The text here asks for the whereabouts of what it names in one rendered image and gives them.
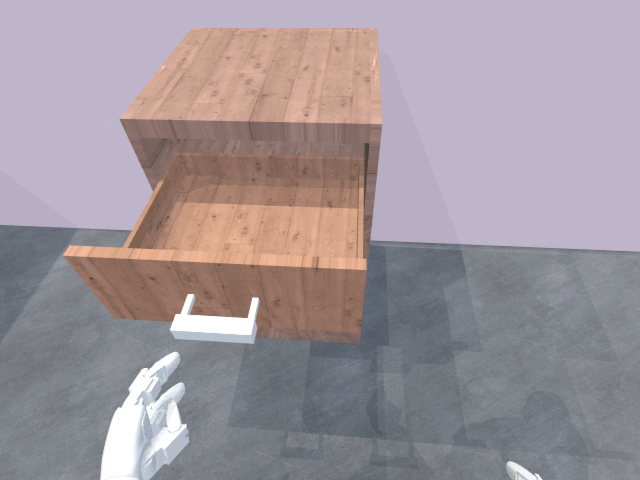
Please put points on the robot left hand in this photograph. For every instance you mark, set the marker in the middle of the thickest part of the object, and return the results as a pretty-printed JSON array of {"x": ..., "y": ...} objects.
[{"x": 138, "y": 444}]

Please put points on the drawer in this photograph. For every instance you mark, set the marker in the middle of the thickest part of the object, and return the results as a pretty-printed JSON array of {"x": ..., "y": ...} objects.
[{"x": 229, "y": 227}]

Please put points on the handle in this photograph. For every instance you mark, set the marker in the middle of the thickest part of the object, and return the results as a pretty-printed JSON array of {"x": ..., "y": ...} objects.
[{"x": 214, "y": 328}]

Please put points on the cabinet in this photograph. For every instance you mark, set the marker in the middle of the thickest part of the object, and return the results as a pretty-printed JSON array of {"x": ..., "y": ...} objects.
[{"x": 266, "y": 91}]

